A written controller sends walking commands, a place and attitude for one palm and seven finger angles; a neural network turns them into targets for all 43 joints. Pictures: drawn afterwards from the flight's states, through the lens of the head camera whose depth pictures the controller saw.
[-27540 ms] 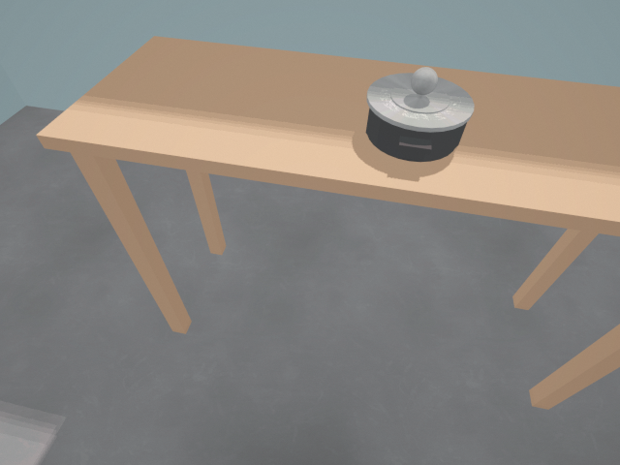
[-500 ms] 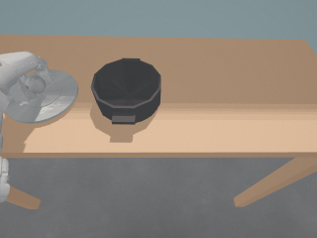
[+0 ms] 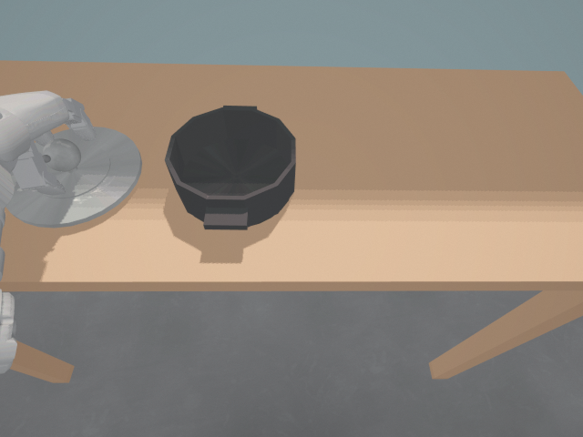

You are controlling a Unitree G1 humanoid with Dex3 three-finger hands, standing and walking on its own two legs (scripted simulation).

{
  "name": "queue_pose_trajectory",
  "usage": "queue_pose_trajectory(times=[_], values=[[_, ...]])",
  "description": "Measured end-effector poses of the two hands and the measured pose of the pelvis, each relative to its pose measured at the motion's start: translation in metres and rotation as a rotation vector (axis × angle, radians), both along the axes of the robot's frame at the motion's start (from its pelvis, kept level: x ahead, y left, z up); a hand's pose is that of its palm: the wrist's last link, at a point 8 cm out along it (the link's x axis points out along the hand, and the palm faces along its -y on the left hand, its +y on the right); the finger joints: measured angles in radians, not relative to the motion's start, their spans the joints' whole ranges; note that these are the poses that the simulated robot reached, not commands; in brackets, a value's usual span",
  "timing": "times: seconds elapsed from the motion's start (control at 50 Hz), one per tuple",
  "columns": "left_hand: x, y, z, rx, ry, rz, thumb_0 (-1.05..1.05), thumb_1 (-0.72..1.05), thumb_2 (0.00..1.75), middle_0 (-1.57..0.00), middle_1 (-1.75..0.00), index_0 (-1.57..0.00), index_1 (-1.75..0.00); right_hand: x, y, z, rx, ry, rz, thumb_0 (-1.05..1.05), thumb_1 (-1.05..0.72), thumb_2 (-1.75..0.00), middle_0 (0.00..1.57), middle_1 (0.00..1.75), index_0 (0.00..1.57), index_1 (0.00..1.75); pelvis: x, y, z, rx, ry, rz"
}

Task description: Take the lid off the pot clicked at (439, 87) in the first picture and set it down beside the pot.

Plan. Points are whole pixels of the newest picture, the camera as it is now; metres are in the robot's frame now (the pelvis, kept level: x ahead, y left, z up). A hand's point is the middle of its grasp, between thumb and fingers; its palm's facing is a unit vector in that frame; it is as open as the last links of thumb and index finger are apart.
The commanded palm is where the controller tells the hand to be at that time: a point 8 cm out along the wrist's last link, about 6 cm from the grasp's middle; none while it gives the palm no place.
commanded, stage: raise the empty hand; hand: left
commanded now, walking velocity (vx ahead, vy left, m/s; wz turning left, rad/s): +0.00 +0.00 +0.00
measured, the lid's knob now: (62, 155) +0.47 +0.31 +0.11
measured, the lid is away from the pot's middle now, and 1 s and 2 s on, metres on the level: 0.23 0.23 0.23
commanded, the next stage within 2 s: draw the hand back to the body in 1.40 s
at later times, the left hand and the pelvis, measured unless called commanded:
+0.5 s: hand (31, 130) +0.44 +0.30 +0.17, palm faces -0.32 -0.09 -0.94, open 11.0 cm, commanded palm +0.44 +0.31 +0.24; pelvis +0.00 +0.00 +0.00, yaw +0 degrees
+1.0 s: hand out of the picture +0.44 +0.31 +0.23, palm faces -0.22 -0.10 -0.97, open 11.0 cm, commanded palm +0.43 +0.32 +0.29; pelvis +0.00 +0.00 +0.00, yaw +0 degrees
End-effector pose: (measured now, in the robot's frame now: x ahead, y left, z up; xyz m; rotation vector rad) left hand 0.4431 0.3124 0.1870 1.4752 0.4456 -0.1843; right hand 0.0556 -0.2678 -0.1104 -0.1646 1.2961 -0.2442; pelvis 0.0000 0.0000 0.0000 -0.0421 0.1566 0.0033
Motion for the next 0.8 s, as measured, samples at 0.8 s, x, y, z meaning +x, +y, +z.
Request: queue_pose_trajectory(times=[0.8], values=[[-0.002,-0.005,0.075,0.027,-0.113,0.08,0.0,-0.13,0.9,-0.5,-0.61,-0.5,-0.61,0.015,-0.003,0.005,0.013,-0.077,0.033,0.0,-0.9,-0.9,0.2,0.3,0.2,0.3,-0.003,-0.004,0.003,0.007,-0.03,0.004]])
